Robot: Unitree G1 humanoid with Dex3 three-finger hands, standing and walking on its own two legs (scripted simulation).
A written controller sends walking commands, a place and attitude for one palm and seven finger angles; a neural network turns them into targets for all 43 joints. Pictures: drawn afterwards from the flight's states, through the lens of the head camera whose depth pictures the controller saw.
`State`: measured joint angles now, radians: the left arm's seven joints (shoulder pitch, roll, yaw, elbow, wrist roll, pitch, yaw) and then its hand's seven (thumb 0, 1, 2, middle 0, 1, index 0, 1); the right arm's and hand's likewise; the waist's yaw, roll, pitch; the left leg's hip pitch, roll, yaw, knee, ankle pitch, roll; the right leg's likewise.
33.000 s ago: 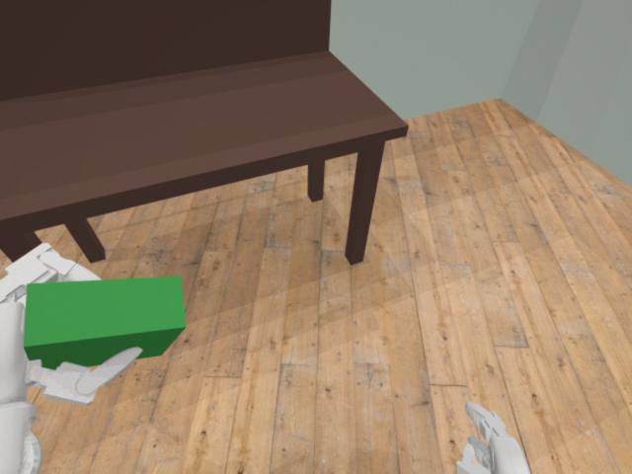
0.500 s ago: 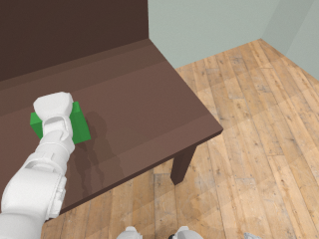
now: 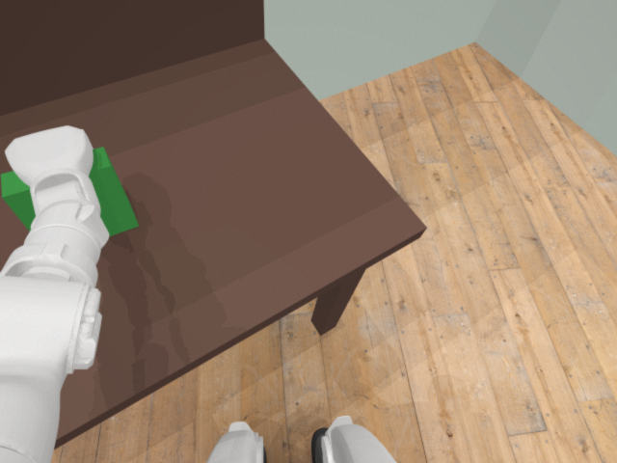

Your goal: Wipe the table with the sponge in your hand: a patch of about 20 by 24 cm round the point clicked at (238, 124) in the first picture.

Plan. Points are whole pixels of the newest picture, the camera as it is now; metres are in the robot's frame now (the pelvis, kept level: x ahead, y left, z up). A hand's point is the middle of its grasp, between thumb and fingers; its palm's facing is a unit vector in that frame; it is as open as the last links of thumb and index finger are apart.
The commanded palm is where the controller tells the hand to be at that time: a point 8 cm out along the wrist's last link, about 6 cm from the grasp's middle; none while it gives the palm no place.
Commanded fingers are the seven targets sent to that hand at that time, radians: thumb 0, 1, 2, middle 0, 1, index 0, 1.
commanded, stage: slide back across to the first lane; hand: left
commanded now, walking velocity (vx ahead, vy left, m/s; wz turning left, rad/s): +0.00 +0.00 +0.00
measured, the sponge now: (82, 212) +0.47 +0.29 -0.02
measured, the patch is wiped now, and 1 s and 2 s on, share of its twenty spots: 1.00 1.00 1.00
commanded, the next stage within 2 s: wipe back along the first lane in 0.74 s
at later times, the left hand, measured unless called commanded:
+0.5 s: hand (45, 182) +0.49 +0.33 +0.02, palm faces -0.11 -0.04 -0.99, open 9.6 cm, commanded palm +0.45 +0.33 +0.06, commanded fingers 0.00 0.10 1.30 -1.20 -1.60 -1.20 -1.60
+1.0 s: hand (12, 208) +0.45 +0.36 +0.02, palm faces -0.11 -0.01 -0.99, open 9.5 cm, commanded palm +0.41 +0.34 +0.05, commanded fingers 0.00 0.10 1.30 -1.20 -1.60 -1.20 -1.60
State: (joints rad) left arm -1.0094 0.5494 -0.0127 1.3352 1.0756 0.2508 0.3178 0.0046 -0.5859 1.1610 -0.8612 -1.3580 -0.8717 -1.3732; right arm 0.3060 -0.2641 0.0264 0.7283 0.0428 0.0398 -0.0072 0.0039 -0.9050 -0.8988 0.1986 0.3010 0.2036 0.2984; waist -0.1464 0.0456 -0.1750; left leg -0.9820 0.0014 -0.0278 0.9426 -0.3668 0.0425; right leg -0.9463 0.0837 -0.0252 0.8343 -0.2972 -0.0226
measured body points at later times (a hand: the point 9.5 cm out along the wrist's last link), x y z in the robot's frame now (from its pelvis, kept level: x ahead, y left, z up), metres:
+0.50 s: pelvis +0.04 +0.02 +0.02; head +0.14 +0.04 +0.46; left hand +0.49 +0.33 +0.08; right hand +0.09 -0.24 -0.10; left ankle +0.03 +0.09 -0.68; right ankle +0.05 -0.11 -0.68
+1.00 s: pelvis +0.06 +0.02 +0.03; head +0.14 +0.04 +0.47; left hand +0.45 +0.36 +0.07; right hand +0.14 -0.24 -0.09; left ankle +0.03 +0.09 -0.68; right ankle +0.05 -0.11 -0.68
